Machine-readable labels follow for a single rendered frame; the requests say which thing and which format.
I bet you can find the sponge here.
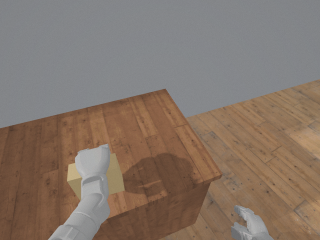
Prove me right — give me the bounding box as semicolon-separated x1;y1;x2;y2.
67;153;125;201

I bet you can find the robot left hand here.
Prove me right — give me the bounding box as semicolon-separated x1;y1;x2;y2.
75;144;111;178

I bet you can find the robot right hand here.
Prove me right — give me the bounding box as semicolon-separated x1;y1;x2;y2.
231;205;269;240

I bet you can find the robot left forearm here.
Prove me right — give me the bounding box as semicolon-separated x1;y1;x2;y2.
48;173;110;240

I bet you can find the table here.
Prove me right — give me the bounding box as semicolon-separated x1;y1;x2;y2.
0;89;223;240

